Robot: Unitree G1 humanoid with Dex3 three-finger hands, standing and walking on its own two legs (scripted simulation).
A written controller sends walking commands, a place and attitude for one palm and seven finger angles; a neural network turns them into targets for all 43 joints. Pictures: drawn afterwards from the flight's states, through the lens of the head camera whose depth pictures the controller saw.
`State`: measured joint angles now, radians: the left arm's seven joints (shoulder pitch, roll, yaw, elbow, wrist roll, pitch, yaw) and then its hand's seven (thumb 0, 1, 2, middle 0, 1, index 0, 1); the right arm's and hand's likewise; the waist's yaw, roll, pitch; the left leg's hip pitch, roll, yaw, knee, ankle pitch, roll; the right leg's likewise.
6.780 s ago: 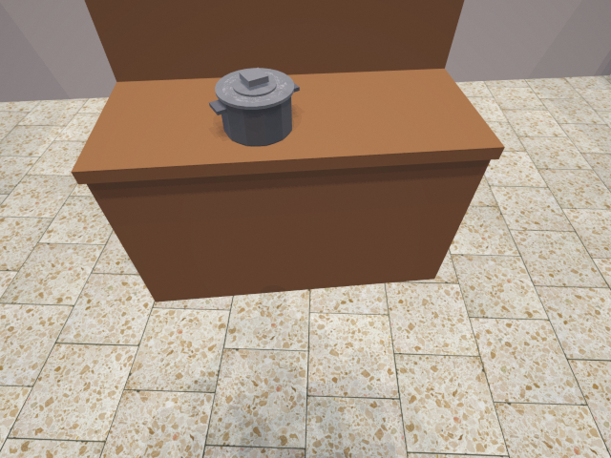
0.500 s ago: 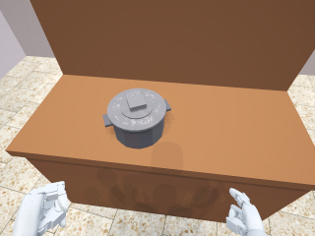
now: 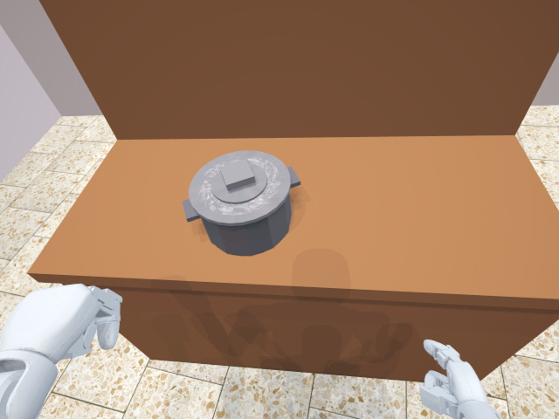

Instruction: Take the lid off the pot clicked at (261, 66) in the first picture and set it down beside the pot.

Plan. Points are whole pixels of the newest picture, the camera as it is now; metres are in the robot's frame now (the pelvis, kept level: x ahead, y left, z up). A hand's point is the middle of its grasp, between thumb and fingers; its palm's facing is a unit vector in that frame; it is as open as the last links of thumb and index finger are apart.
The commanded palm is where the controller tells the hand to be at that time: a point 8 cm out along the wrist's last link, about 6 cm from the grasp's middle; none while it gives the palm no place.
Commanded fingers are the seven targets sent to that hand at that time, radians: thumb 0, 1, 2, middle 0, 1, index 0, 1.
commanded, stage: reach forward and open the fingers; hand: left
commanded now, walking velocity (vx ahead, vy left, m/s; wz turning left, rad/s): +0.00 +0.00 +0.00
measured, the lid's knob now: (237, 174) +0.52 +0.15 +0.04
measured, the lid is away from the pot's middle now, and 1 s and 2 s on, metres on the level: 0.00 0.00 0.00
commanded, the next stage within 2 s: move the open hand above the knob in 0.82 s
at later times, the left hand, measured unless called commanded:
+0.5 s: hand (96, 311) +0.21 +0.26 +0.09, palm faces -0.25 -0.08 -0.96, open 7.7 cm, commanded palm +0.21 +0.25 +0.16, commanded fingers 0.00 -0.24 1.24 -0.79 -0.08 -0.79 -0.08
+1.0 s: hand (113, 267) +0.27 +0.26 +0.11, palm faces -0.25 -0.07 -0.97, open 10.3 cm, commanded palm +0.26 +0.25 +0.17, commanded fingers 0.00 -0.27 1.30 -0.80 -0.08 -0.80 -0.08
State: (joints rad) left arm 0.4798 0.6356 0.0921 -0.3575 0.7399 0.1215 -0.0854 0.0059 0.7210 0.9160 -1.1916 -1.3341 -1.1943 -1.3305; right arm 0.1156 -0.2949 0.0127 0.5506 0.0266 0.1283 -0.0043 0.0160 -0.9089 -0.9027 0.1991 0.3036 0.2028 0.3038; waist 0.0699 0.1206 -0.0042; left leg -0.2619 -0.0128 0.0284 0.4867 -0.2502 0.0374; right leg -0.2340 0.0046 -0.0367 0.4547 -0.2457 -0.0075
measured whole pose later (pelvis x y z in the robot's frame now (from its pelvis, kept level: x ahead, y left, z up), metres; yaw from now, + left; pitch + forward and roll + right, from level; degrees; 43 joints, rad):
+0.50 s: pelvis -0.03 +0.00 +0.00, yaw +1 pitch -2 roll -1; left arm 0.11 0.65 0.05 -0.17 0.75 -0.02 -0.28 0.00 0.03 1.14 -0.91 -0.42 -0.92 -0.42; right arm 0.09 -0.27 0.03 0.57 0.03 0.12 0.00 0.01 -0.91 -0.90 0.20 0.30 0.20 0.30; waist 0.07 0.11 0.06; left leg -0.22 -0.02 0.01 0.42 -0.17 0.04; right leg -0.18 0.00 -0.06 0.38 -0.17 -0.01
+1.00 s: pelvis -0.03 +0.01 +0.01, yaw +1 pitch -1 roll -1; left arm -0.16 0.62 -0.06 -0.03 0.79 0.09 -0.34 0.00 -0.26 1.28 -0.81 -0.09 -0.81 -0.08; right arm 0.08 -0.29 0.03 0.58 0.05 0.13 0.03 0.01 -0.91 -0.90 0.20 0.30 0.20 0.30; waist 0.06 0.11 0.07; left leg -0.21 -0.04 0.01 0.38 -0.15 0.05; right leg -0.18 -0.02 -0.05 0.36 -0.16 0.00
